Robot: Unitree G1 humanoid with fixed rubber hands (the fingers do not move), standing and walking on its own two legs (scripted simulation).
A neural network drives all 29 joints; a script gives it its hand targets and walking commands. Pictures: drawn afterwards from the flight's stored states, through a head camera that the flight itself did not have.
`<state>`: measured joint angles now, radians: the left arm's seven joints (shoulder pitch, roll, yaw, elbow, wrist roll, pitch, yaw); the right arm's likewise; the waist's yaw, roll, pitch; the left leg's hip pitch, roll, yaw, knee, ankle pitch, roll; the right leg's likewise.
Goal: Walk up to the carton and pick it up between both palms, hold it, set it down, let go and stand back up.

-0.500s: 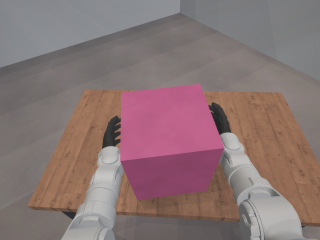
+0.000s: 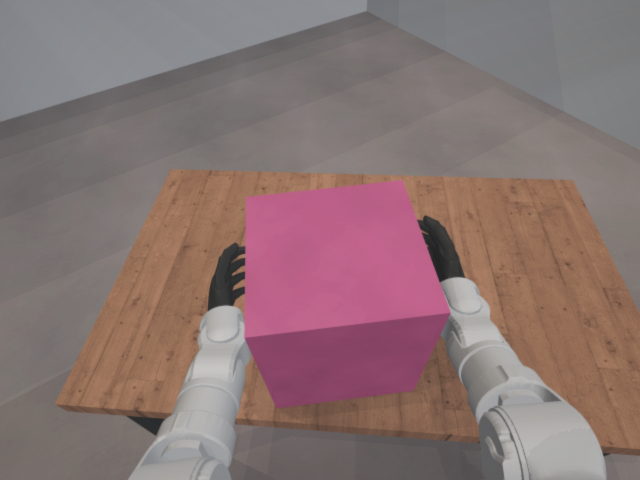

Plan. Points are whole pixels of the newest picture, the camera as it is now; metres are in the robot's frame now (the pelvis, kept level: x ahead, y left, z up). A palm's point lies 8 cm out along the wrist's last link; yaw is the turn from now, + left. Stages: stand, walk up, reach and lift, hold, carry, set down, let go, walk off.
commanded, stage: set down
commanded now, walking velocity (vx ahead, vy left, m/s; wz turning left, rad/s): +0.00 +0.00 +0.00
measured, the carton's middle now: (335, 300) +0.37 +0.02 -0.01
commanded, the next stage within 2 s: none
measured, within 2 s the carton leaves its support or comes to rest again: rests again in 0.08 s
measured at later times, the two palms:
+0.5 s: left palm (227, 308) +0.34 +0.17 +0.01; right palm (443, 274) +0.40 -0.13 +0.02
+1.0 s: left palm (224, 324) +0.33 +0.17 -0.01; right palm (437, 272) +0.41 -0.13 +0.01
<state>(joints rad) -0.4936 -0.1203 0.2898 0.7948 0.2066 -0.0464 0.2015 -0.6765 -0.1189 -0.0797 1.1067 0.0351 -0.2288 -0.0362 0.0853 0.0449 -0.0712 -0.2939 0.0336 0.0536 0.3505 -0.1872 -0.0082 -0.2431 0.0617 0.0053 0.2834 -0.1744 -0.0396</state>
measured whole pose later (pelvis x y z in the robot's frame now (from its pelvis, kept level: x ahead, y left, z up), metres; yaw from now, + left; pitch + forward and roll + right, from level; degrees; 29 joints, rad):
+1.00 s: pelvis -0.01 +0.00 -0.01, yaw +0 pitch +13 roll -1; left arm -0.49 -0.14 0.37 0.86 0.17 -0.22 0.22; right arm -0.78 -0.14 -0.05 1.19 0.08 -0.27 -0.02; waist 0.09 0.04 -0.07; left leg -0.45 0.04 0.05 0.42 -0.19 -0.01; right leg -0.40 0.07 0.00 0.36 -0.19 -0.04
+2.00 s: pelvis -0.05 -0.01 -0.02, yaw +0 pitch +15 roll -1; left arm -0.35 -0.01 0.18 0.67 -0.06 -0.14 0.23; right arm -0.47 -0.30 0.12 0.97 0.28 -0.28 0.12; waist 0.11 0.02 -0.15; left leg -0.62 0.06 0.05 0.54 -0.18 -0.01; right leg -0.57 0.08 -0.02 0.49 -0.18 -0.05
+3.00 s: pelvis -0.05 -0.02 -0.01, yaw +0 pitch +6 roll +0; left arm 0.18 -0.01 0.01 0.23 -0.06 -0.06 0.23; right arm 0.15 -0.32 0.08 0.63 0.30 -0.33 0.21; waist 0.11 -0.05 -0.12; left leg -0.40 0.06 0.05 0.47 -0.17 -0.02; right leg -0.37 0.08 -0.02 0.45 -0.18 -0.06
